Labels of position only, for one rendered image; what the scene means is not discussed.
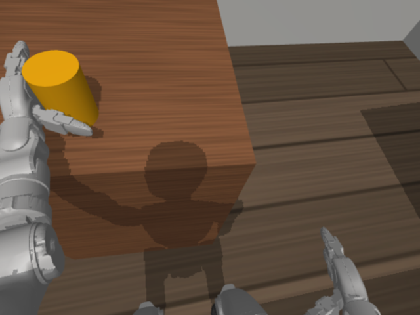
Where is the right robot hand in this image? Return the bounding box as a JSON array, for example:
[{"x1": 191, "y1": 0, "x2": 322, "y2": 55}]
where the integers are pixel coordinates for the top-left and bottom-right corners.
[{"x1": 304, "y1": 227, "x2": 369, "y2": 315}]

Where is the right robot arm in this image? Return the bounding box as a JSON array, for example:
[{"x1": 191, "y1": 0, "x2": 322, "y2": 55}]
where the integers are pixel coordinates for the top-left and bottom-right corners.
[{"x1": 343, "y1": 300, "x2": 381, "y2": 315}]

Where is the left robot hand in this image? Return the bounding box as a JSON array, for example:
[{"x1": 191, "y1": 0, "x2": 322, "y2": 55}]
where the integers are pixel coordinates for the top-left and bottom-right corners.
[{"x1": 0, "y1": 41, "x2": 93, "y2": 136}]

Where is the left robot arm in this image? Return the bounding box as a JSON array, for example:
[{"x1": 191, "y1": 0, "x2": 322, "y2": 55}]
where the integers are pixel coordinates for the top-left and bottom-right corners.
[{"x1": 0, "y1": 117, "x2": 65, "y2": 315}]

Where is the can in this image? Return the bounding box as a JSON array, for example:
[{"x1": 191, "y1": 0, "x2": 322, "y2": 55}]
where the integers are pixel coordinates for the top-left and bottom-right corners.
[{"x1": 22, "y1": 50, "x2": 99, "y2": 127}]

